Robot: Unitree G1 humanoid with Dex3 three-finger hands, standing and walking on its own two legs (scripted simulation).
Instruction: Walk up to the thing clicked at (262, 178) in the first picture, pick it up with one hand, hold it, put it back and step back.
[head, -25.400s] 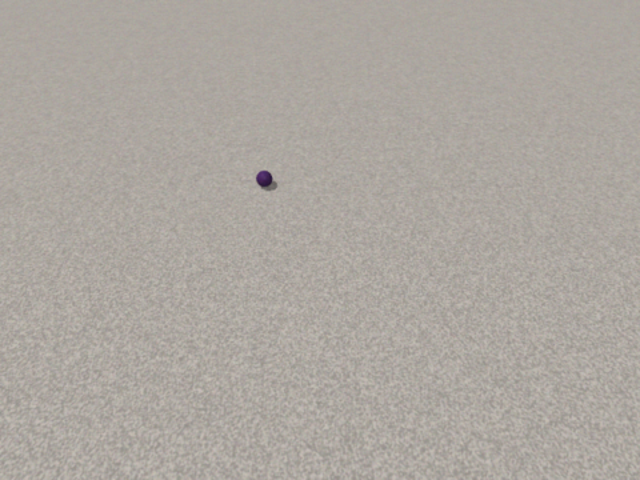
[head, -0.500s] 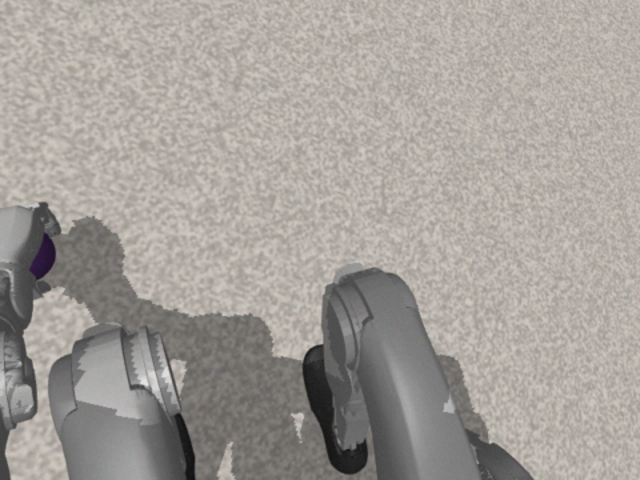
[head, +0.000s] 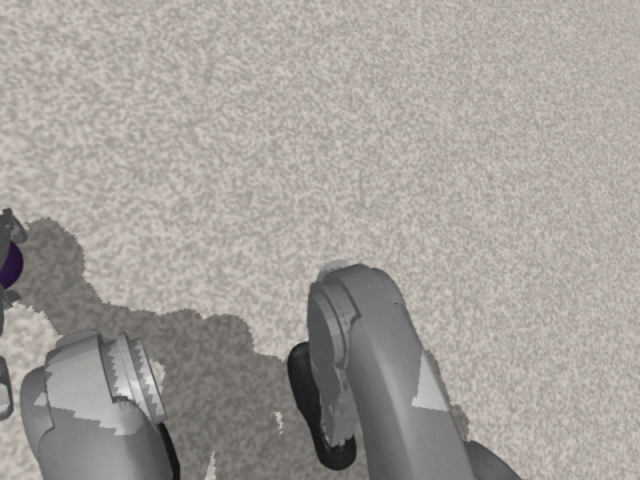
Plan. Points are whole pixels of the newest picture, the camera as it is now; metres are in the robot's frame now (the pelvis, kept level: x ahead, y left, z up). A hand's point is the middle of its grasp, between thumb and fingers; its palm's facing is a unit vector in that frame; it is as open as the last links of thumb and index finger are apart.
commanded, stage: rest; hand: left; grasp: from above
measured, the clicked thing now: out of the picture +0.42 +0.31 -0.24
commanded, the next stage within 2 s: open in 0.28 s
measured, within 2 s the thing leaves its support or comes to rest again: neither
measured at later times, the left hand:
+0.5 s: hand out of the picture +0.40 +0.30 -0.24, palm faces -0.45 -0.17 -0.88, open 9.3 cm
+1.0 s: hand out of the picture +0.41 +0.30 -0.24, palm faces -0.45 -0.17 -0.88, open 13.6 cm
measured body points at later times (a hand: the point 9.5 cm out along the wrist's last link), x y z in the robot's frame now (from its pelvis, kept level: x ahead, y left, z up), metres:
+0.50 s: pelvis +0.00 +0.00 +0.00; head +0.24 +0.12 +0.36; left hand +0.42 +0.30 -0.19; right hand +0.05 -0.25 -0.07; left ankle +0.06 +0.13 -0.26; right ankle +0.10 -0.13 -0.26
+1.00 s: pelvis -0.01 +0.00 +0.00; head +0.25 +0.12 +0.36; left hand +0.43 +0.30 -0.19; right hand +0.05 -0.25 -0.06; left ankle +0.06 +0.13 -0.26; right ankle +0.10 -0.13 -0.26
